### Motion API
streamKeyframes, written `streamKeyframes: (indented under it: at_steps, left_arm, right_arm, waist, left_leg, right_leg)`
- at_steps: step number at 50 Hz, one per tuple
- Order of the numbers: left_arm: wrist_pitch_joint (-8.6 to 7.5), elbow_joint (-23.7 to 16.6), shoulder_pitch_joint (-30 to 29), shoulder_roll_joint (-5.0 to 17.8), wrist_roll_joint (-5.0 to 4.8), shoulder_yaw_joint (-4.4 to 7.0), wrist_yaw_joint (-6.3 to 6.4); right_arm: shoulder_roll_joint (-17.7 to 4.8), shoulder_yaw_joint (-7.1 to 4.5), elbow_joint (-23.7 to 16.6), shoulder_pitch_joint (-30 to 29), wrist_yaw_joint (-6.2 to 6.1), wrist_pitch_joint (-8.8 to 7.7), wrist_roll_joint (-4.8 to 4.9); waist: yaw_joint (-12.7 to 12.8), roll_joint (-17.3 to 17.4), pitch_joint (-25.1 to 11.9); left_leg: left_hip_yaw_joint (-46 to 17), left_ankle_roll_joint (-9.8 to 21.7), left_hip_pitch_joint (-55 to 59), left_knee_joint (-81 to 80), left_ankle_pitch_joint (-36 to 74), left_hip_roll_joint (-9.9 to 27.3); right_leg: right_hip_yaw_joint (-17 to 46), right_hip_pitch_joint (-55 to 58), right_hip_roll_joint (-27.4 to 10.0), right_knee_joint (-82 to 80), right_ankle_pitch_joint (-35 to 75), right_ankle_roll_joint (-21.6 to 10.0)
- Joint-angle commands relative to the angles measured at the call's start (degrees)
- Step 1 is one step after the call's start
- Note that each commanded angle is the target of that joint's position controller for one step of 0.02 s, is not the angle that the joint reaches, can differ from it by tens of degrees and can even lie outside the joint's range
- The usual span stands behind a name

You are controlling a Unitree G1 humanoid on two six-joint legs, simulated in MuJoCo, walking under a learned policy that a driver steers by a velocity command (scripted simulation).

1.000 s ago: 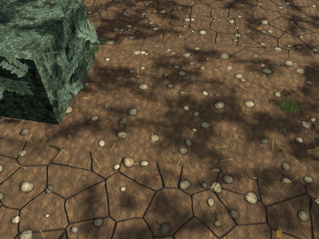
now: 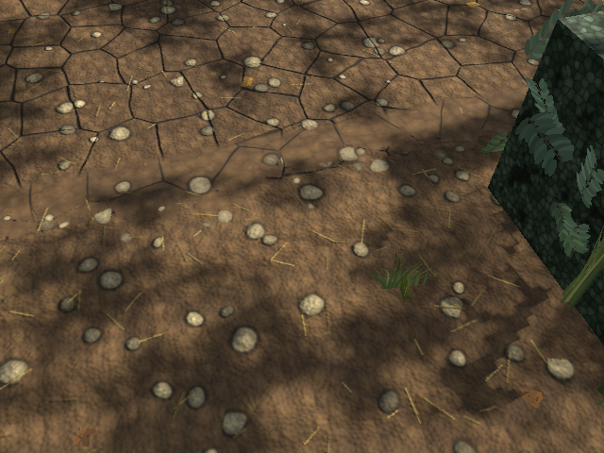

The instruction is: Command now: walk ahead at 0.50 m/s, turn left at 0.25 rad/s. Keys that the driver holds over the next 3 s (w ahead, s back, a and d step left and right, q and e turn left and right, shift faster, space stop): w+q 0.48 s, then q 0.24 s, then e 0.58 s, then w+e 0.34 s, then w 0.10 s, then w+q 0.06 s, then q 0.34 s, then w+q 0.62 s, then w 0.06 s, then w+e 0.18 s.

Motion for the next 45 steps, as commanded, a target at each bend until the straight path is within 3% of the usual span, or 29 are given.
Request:
streamKeyframes:
  at_steps: [1,4,5,6,7,8,9,10,11,13,16,20,24,25,27,28,29,30,31,32,33,34,35,36,37,39,41,43,45]
  left_arm:
    - [-1.57,-3.92,-6.21,2.90,-0.61,0.23,-0.41]
    - [-2.43,-3.45,-5.11,4.27,-0.71,0.87,-0.66]
    - [-2.54,-2.27,-1.85,5.42,-0.55,1.52,-0.44]
    - [-2.60,-0.45,5.02,7.74,-0.18,2.59,0.07]
    - [-2.46,1.45,15.65,11.98,0.46,3.86,0.70]
    - [-1.72,2.28,18.59,15.48,0.62,4.66,0.50]
    - [-1.67,1.98,17.54,10.53,0.57,3.55,0.55]
    - [-1.92,1.12,14.02,6.95,0.20,2.55,0.37]
    - [-2.03,0.44,10.24,5.29,0.34,1.90,0.01]
    - [-2.11,0.97,6.90,3.48,0.75,1.27,-0.34]
    - [-2.08,2.88,8.64,4.81,1.14,1.79,-0.07]
    - [-1.76,3.81,8.70,7.62,1.09,2.30,0.57]
    - [-1.28,5.22,12.81,9.76,0.17,2.62,0.77]
    - [-0.84,5.41,12.92,10.19,-0.03,2.66,0.87]
    - [0.20,5.21,13.00,12.05,-0.38,3.02,1.46]
    - [0.70,4.88,12.88,13.06,-0.55,3.29,1.89]
    - [1.23,4.49,12.29,13.69,-0.59,3.39,2.26]
    - [1.11,3.96,12.20,13.60,-0.51,3.21,2.41]
    - [0.54,1.96,15.12,7.93,2.60,1.58,1.92]
    - [-1.01,0.29,20.87,6.00,1.86,0.00,0.66]
    - [-1.83,0.27,15.36,11.13,0.20,1.34,0.05]
    - [-1.73,-1.45,11.05,10.82,-0.83,1.23,0.26]
    - [-1.05,-0.65,10.37,10.05,-0.03,1.28,1.21]
    - [0.00,-0.74,10.36,10.68,0.74,1.72,2.08]
    - [1.20,-0.35,12.07,10.88,0.64,1.97,2.25]
    - [2.56,0.34,14.76,8.62,0.71,1.68,2.57]
    - [2.91,0.56,14.55,7.18,0.99,1.29,2.77]
    - [3.15,0.87,13.10,5.89,1.04,0.64,2.50]
    - [3.44,0.59,10.07,6.24,0.49,0.43,2.09]
  right_arm:
    - [-10.01,-2.19,-2.81,-1.69,-0.48,-0.73,0.50]
    - [-9.66,-2.18,-1.80,-1.03,-0.63,-0.02,0.92]
    - [-9.31,-2.07,-2.03,-1.79,-0.67,0.13,0.90]
    - [-8.50,-1.81,-3.20,-4.85,-0.57,-0.11,0.66]
    - [-5.08,-0.87,-5.01,-7.54,-0.41,-0.48,-0.02]
    - [-2.27,-0.01,-7.03,-2.77,-0.53,-1.56,1.00]
    - [-7.30,-1.12,-5.83,-2.93,-0.56,-1.79,1.45]
    - [-9.12,-1.76,-5.97,-5.29,-0.44,-1.48,1.17]
    - [-8.20,-1.85,-5.88,-6.60,-0.50,-1.00,0.80]
    - [-6.43,-1.97,-6.88,-8.94,-0.46,-0.26,0.38]
    - [-4.25,-1.56,-8.57,-11.12,0.27,0.75,0.42]
    - [-3.34,-0.52,-11.48,-18.02,1.68,0.96,-0.07]
    - [-3.96,0.21,-14.67,-25.56,3.40,1.42,-0.17]
    - [-4.43,0.17,-15.57,-26.87,3.79,1.51,-0.30]
    - [-6.38,-0.55,-16.66,-26.20,4.48,1.54,-0.84]
    - [-7.82,-1.22,-16.26,-23.03,4.68,1.46,-0.89]
    - [-10.11,-2.39,-14.51,-15.93,4.73,1.39,-0.71]
    - [-13.65,-4.07,-12.66,-8.53,3.86,1.58,-0.91]
    - [-19.20,-4.97,-11.92,-5.58,2.12,2.18,-1.49]
    - [-21.46,-4.47,-15.00,-7.88,2.30,2.01,-2.41]
    - [-17.88,-3.70,-16.20,-6.95,2.29,2.65,-2.59]
    - [-14.94,-2.93,-16.75,-11.29,2.27,2.55,-1.73]
    - [-13.23,-2.57,-17.03,-14.83,2.14,2.53,-0.70]
    - [-12.02,-2.21,-17.46,-17.05,1.81,2.71,-0.54]
    - [-11.08,-1.78,-17.82,-18.42,1.78,2.76,-1.45]
    - [-10.45,-1.37,-17.43,-19.10,1.93,2.19,-2.50]
    - [-9.28,-0.70,-16.19,-18.97,1.50,1.80,-2.84]
    - [-7.68,0.07,-14.84,-19.82,0.96,1.90,-3.13]
    - [-8.27,0.17,-13.62,-19.93,0.61,1.92,-3.78]
  waist:
    - [1.87,7.51,-0.90]
    - [3.63,7.59,-1.34]
    - [5.41,7.45,-2.62]
    - [9.12,6.63,-5.45]
    - [13.81,-0.74,-11.83]
    - [11.54,-16.04,-14.75]
    - [11.33,-10.70,-11.09]
    - [10.62,-7.63,-6.05]
    - [9.01,-4.84,-3.38]
    - [6.61,-3.96,0.04]
    - [5.68,-3.24,0.59]
    - [6.48,-2.33,2.06]
    - [8.73,-1.43,3.66]
    - [8.54,-1.45,4.50]
    - [6.95,-3.51,2.56]
    - [5.09,-4.95,0.24]
    - [1.33,-5.21,-3.15]
    - [-2.60,-3.41,-6.75]
    - [0.38,10.50,-12.90]
    - [3.65,15.77,-26.20]
    - [-0.32,5.64,-27.99]
    - [0.84,4.27,-20.05]
    - [3.14,-0.64,-12.78]
    - [4.88,-0.04,-9.39]
    - [6.74,1.23,-8.55]
    - [8.16,3.43,-8.82]
    - [8.37,4.61,-9.46]
    - [8.18,5.48,-9.42]
    - [6.78,6.81,-7.75]
  left_leg:
    - [-13.14,10.18,0.41,-8.36,6.59,12.69]
    - [-14.74,8.73,1.10,-4.68,5.07,12.21]
    - [-14.37,7.64,-0.79,-1.76,5.87,10.82]
    - [-12.69,5.88,-6.20,5.21,7.86,8.31]
    - [-6.87,3.03,-15.96,22.69,0.35,3.42]
    - [-1.88,1.30,-32.83,36.92,-18.33,-0.67]
    - [-4.79,1.19,-38.00,46.08,-18.03,3.28]
    - [-5.31,1.42,-38.96,48.62,-13.01,5.04]
    - [-4.68,1.18,-37.13,48.40,-8.78,6.41]
    - [-4.69,1.08,-34.33,45.29,-3.65,8.58]
    - [-3.33,0.24,-33.90,41.73,1.03,8.89]
    - [-0.23,-0.06,-29.95,27.15,12.92,7.99]
    - [3.46,1.09,-27.14,18.45,15.94,6.63]
    - [4.30,1.63,-27.00,16.52,14.41,5.97]
    - [7.60,3.19,-21.93,14.78,9.60,2.46]
    - [9.04,4.17,-17.13,14.33,7.26,0.17]
    - [9.25,5.66,-8.25,11.33,8.69,-1.89]
    - [6.70,7.88,4.74,6.83,16.85,-1.95]
    - [-9.99,11.96,23.08,12.03,43.74,11.23]
    - [-37.98,26.37,38.45,8.09,49.94,25.76]
    - [-31.80,22.84,34.46,5.70,46.48,22.19]
    - [-23.51,19.90,26.94,5.03,43.14,19.09]
    - [-18.72,17.19,16.94,3.12,39.09,15.75]
    - [-16.52,16.25,8.76,1.34,36.31,14.11]
    - [-14.48,15.79,2.75,-0.05,35.57,13.68]
    - [-10.79,15.92,-3.36,-1.29,38.93,12.96]
    - [-7.32,14.99,-4.83,-1.82,39.40,12.22]
    - [-3.91,12.81,-6.22,-2.86,32.39,10.69]
    - [-3.08,11.72,-7.46,-5.13,21.80,10.67]
  right_leg:
    - [-1.39,5.56,1.92,-7.11,4.63,0.95]
    - [-1.33,13.32,2.31,-13.54,5.11,-0.22]
    - [-1.18,19.62,1.89,-14.59,4.34,-1.07]
    - [1.48,29.79,-1.28,-14.14,3.24,-2.74]
    - [11.28,43.95,-11.59,-14.94,0.38,-5.87]
    - [31.45,53.89,-23.04,-20.29,-9.37,-13.70]
    - [33.51,50.55,-22.90,-20.90,-15.55,-14.18]
    - [26.33,45.37,-20.03,-22.19,-13.31,-11.96]
    - [20.09,39.94,-17.22,-23.87,-8.07,-10.37]
    - [11.37,32.66,-14.36,-26.47,2.18,-8.50]
    - [3.55,29.99,-13.56,-27.44,14.95,-8.47]
    - [-5.70,26.73,-11.34,-28.68,17.86,-7.26]
    - [-10.09,30.77,-12.65,-27.71,18.94,-6.22]
    - [-11.18,32.43,-13.00,-25.72,23.75,-5.56]
    - [-12.99,35.25,-13.27,-18.67,41.72,-3.86]
    - [-13.41,36.02,-13.05,-13.16,49.91,-2.87]
    - [-13.75,34.76,-12.13,-4.21,51.98,-1.72]
    - [-14.50,27.88,-9.52,8.44,43.98,0.96]
    - [-14.39,10.12,-3.98,29.02,-3.38,4.23]
    - [-3.29,-5.51,5.03,47.69,-33.75,6.31]
    - [4.12,-6.11,1.49,48.85,-29.30,4.97]
    - [2.96,-8.34,-0.50,45.24,-24.22,4.11]
    - [1.94,-7.86,-2.52,40.69,-20.52,4.65]
    - [1.89,-5.17,-3.56,37.22,-18.35,4.99]
    - [1.78,-0.88,-4.48,35.70,-17.15,4.80]
    - [0.35,3.44,-4.10,32.19,-14.86,5.19]
    - [0.28,4.85,-4.41,26.14,-10.89,5.44]
    - [0.49,8.38,-5.39,17.58,-5.10,5.27]
    - [0.32,11.39,-5.31,11.02,-0.43,4.88]
Next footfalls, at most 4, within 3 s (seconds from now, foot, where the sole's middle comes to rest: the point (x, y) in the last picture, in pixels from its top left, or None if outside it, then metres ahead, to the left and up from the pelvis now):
0.12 right None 0.21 -0.13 -0.78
0.60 left None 0.46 0.18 -0.78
1.08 right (293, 422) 0.55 -0.03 -0.78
1.44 left None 0.49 0.21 -0.78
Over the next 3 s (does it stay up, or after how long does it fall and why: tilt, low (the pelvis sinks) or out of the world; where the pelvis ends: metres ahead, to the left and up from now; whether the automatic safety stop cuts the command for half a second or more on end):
stays up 1.04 0.16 -0.01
